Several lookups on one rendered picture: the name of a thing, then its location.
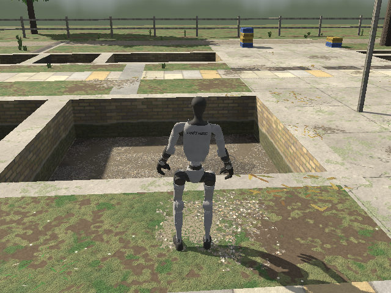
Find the right robot hand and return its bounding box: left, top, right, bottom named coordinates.
left=220, top=167, right=234, bottom=179

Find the left robot hand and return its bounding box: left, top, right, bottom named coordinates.
left=156, top=162, right=170, bottom=175

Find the left robot forearm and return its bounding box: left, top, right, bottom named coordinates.
left=158, top=145, right=171, bottom=165

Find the right robot thigh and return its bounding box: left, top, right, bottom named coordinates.
left=203, top=170, right=216, bottom=211

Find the right robot forearm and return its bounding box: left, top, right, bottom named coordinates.
left=221, top=148, right=232, bottom=170

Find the left robot thigh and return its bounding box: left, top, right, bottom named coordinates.
left=173, top=170, right=187, bottom=212

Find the robot thigh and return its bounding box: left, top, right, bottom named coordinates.
left=173, top=170, right=187, bottom=212
left=203, top=170, right=216, bottom=211

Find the robot left upper arm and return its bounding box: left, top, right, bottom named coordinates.
left=165, top=122, right=185, bottom=155

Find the robot right upper arm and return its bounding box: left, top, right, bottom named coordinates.
left=210, top=123, right=227, bottom=157

